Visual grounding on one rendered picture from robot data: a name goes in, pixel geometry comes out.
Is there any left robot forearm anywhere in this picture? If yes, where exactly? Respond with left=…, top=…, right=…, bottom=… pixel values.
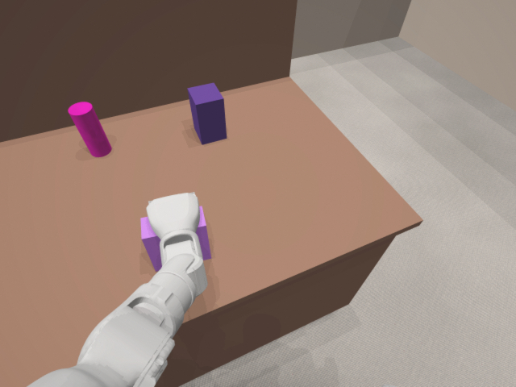
left=77, top=230, right=208, bottom=364

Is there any robot left upper arm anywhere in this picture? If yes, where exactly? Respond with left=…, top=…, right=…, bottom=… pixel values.
left=27, top=306, right=175, bottom=387

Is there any robot left hand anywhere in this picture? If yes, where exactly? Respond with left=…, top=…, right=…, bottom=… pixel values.
left=146, top=192, right=200, bottom=240

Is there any sponge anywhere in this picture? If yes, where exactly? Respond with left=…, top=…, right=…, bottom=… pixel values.
left=140, top=206, right=211, bottom=272

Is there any table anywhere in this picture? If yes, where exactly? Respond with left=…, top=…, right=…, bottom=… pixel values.
left=0, top=0, right=423, bottom=387

